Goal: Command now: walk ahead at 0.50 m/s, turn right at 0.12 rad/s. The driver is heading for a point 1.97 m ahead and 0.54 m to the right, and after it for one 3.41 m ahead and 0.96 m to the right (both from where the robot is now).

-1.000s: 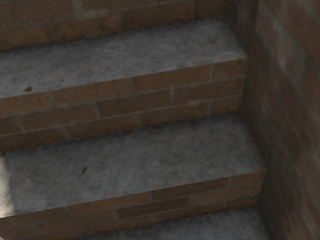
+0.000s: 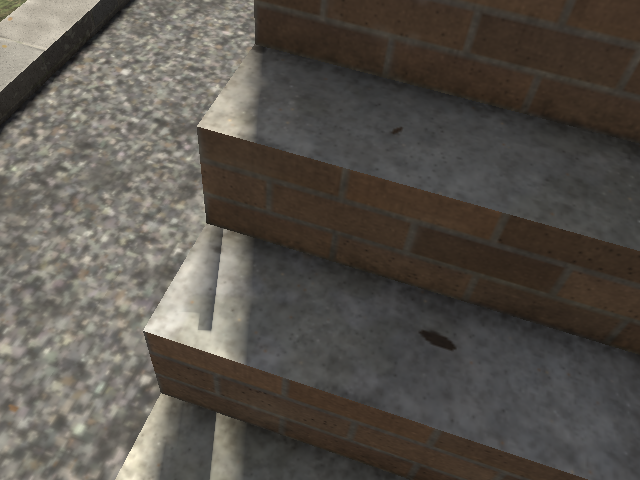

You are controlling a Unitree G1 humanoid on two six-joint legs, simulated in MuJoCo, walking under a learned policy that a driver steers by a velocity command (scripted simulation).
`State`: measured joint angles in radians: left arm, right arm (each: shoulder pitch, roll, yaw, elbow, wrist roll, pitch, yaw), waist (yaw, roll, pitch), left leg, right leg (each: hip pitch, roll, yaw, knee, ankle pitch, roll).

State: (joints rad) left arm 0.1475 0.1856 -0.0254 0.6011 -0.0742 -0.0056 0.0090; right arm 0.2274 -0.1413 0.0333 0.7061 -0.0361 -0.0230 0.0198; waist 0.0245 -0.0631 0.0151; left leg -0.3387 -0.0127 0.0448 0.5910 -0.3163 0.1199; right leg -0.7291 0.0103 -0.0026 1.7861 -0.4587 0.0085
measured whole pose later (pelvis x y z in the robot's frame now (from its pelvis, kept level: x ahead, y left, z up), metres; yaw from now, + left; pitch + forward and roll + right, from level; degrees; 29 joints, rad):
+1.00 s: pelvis -0.30 +0.08 -0.27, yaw -29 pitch +0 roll +2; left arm 0.20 0.31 0.05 0.55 0.02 0.09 0.06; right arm 0.24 -0.21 0.01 0.59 -0.03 0.01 -0.13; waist -0.05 -0.02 0.00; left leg -0.52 0.04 0.05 1.01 -0.48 -0.01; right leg -0.65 0.12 0.16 1.90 -0.23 0.11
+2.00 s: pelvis -0.26 +0.23 -0.43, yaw -6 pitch +2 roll -2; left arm 0.02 0.09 -0.09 0.53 -0.01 -0.10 -0.05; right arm 0.56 -0.13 0.03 0.87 -0.02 -0.03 0.00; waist -0.08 -0.08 -0.03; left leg -0.20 -0.04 -0.17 0.56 -0.40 0.02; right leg -1.23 0.05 -0.07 2.50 -0.37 -0.03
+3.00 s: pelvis -0.14 +0.12 -0.24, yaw -31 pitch +1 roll +0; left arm 0.48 0.21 0.00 0.84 0.06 0.00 -0.02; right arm 0.05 -0.16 0.10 0.51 -0.02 -0.13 0.05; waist 0.02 0.04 -0.11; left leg -0.94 0.02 -0.03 2.10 -0.22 0.00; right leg -0.38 0.10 -0.05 0.75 -0.39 -0.12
